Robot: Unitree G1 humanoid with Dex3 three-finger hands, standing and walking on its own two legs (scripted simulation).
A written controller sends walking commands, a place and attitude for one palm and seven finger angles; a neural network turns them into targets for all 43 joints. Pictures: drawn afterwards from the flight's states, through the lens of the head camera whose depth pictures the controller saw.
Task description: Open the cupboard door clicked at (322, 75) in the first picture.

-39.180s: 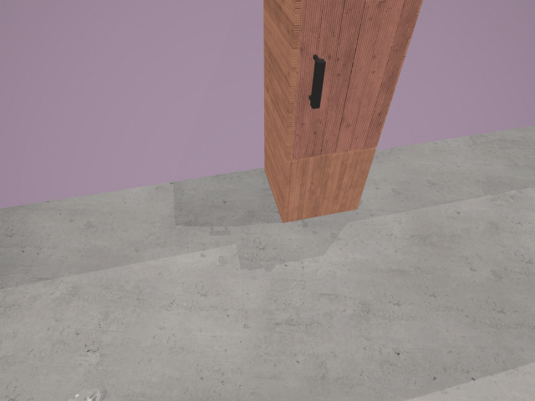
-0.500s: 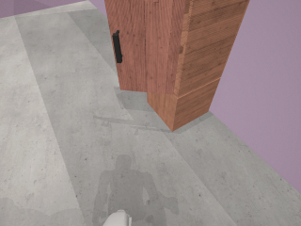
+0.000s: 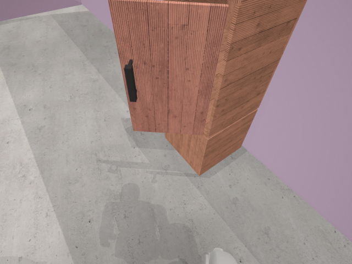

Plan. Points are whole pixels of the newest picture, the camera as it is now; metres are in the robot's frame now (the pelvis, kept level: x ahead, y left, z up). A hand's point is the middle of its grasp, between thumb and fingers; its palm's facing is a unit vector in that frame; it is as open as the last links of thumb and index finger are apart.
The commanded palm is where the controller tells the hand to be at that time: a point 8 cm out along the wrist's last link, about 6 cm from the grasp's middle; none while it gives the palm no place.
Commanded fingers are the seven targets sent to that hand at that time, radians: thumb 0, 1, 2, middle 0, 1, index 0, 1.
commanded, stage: take the last steps up to it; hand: left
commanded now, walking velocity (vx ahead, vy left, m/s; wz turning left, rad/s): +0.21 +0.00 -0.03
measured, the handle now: (132, 81) +0.72 +0.21 -0.02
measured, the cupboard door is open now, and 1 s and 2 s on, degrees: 50 50 50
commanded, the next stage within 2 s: come to a stop and stand still in 0.12 s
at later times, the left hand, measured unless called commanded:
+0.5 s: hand (122, 248) +0.19 +0.16 -0.18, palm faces +0.06 -0.97 -0.23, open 7.2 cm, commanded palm none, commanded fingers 0.00 0.90 0.90 -0.20 -0.30 -0.20 -0.30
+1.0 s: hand out of the picture +0.14 +0.15 -0.18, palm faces +0.03 -0.97 -0.24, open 7.4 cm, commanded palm none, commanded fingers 0.00 0.90 0.90 -0.20 -0.30 -0.20 -0.30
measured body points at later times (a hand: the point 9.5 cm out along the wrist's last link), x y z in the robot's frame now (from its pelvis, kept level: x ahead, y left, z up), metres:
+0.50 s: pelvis +0.13 -0.03 -0.01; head +0.16 -0.04 +0.44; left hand +0.18 +0.21 -0.16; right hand +0.18 -0.27 -0.16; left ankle +0.16 +0.10 -0.72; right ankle +0.12 -0.13 -0.74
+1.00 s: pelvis +0.12 -0.04 -0.01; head +0.15 -0.05 +0.44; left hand +0.14 +0.20 -0.16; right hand +0.18 -0.27 -0.17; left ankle +0.17 +0.10 -0.74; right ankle +0.07 -0.16 -0.75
